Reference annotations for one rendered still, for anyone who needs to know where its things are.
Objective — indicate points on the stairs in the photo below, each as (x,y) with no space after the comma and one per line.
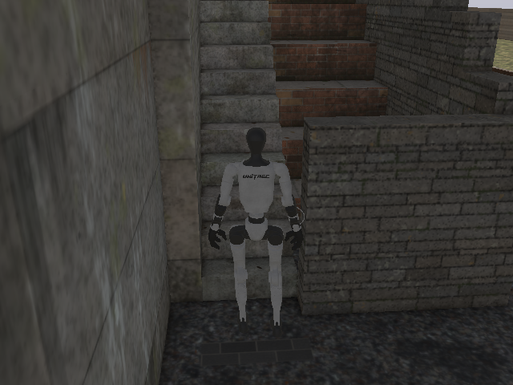
(238,92)

